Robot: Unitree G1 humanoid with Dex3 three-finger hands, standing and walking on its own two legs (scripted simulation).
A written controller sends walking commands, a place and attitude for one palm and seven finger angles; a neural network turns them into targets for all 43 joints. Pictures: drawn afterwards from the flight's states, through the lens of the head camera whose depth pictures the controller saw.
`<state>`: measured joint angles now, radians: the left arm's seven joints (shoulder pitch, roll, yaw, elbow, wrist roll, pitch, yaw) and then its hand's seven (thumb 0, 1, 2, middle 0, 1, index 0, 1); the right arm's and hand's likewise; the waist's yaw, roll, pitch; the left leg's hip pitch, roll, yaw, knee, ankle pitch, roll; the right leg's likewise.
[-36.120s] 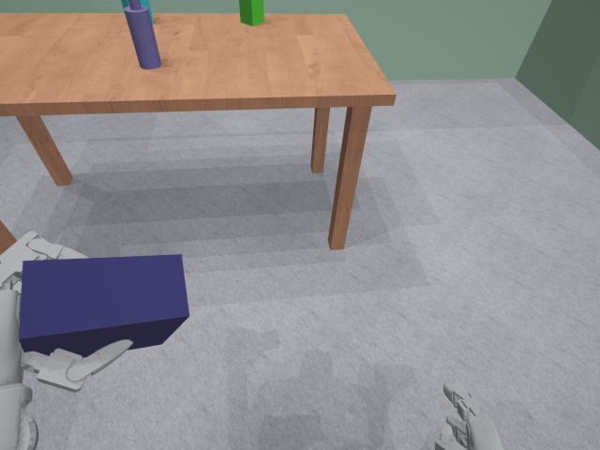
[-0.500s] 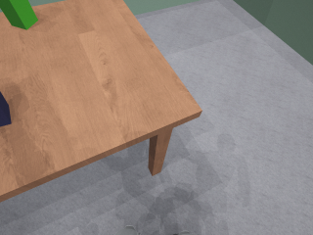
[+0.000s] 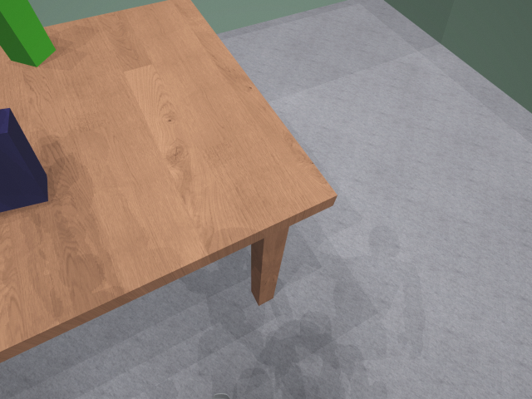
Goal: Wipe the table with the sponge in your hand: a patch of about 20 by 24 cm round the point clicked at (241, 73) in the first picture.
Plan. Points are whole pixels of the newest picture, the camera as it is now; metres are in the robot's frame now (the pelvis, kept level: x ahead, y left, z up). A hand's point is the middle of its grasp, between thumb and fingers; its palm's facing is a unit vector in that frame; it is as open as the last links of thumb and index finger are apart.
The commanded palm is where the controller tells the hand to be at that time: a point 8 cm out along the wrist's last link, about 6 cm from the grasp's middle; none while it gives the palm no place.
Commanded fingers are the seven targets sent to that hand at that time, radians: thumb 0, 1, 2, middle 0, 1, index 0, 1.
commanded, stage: slide across to the middle lane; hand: left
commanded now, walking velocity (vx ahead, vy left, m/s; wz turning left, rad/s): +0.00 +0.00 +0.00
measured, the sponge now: out of the picture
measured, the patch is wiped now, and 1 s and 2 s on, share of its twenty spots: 0.25 0.45 0.50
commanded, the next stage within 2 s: wipe back along the middle lane in 0.20 s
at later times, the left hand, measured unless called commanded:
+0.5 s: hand out of the picture +0.43 +0.38 +0.11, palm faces -0.13 +0.04 -0.99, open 10.4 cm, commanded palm +0.41 +0.36 +0.15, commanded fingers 0.00 0.10 1.30 -1.20 -1.60 -1.20 -1.60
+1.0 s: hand (0, 184) +0.38 +0.35 +0.10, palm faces -0.08 +0.03 -1.00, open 10.4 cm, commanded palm +0.35 +0.34 +0.13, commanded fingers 0.00 0.10 1.30 -1.20 -1.60 -1.20 -1.60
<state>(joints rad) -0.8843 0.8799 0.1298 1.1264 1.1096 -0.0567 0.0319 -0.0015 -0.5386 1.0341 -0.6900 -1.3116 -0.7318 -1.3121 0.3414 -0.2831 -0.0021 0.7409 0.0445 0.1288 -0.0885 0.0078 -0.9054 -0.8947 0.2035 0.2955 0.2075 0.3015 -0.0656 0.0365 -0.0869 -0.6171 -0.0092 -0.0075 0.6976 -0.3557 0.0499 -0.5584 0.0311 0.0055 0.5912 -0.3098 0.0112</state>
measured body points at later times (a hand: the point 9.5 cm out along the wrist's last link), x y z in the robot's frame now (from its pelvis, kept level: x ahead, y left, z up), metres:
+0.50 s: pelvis +0.01 -0.01 +0.01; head +0.08 -0.01 +0.45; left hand +0.43 +0.37 +0.16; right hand +0.05 -0.30 -0.12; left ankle -0.02 +0.08 -0.72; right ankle -0.02 -0.14 -0.72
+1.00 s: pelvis +0.00 -0.02 +0.01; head +0.03 -0.03 +0.46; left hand +0.38 +0.34 +0.16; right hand +0.12 -0.28 -0.11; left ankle -0.02 +0.08 -0.72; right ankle -0.02 -0.14 -0.72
